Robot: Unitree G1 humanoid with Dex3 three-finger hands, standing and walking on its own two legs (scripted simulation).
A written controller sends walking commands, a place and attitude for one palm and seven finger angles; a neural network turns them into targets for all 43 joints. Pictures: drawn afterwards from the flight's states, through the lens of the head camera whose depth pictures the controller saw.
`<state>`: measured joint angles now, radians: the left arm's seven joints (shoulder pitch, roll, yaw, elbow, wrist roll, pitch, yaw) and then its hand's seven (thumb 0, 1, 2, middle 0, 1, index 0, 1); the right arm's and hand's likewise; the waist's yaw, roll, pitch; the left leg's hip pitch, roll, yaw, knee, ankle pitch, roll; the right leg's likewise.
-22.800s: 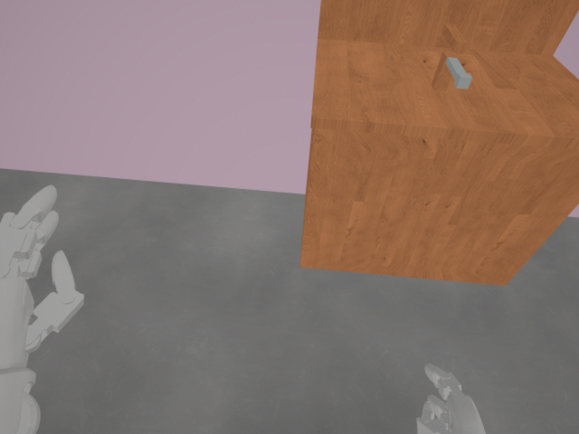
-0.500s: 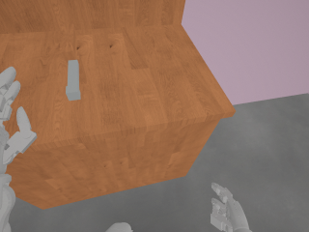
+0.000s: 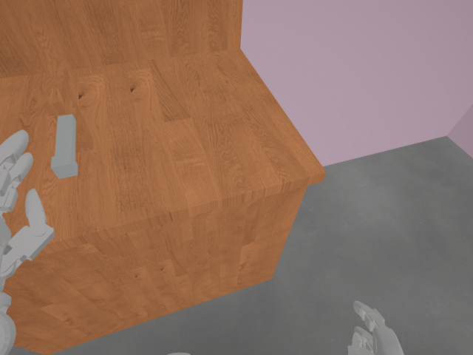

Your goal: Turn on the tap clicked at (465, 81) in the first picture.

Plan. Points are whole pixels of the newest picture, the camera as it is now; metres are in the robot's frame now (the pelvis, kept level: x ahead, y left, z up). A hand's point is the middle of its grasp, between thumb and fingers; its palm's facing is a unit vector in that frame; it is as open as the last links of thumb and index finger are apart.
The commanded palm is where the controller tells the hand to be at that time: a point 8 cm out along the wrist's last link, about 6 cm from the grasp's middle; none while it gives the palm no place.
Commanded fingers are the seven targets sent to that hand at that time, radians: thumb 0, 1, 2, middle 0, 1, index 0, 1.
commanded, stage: shuffle to correct the standing spot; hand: left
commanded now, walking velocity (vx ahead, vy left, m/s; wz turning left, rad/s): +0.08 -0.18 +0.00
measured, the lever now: (64, 166) +0.36 +0.30 +0.12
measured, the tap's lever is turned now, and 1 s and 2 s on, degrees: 0 0 0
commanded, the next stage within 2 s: none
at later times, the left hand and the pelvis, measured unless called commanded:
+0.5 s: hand (61, 205) +0.26 +0.24 +0.17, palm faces +0.32 -0.84 -0.43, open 7.4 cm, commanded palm +0.19 +0.28 +0.19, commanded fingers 0.00 0.90 0.90 -0.20 -0.30 -0.20 -0.30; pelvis +0.04 +0.00 +0.01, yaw +1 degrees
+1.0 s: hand (52, 235) +0.22 +0.23 +0.17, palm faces +0.33 -0.84 -0.43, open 7.4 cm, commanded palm +0.16 +0.28 +0.19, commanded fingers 0.00 0.90 0.90 -0.20 -0.30 -0.20 -0.30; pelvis +0.01 -0.01 +0.01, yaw +2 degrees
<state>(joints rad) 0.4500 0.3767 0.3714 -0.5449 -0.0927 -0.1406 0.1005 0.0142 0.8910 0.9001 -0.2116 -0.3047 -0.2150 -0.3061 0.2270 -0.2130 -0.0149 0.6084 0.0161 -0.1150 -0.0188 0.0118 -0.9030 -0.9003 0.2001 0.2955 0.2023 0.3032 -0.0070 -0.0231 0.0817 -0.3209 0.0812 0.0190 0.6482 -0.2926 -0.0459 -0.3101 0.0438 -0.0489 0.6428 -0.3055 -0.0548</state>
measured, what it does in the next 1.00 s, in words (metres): stands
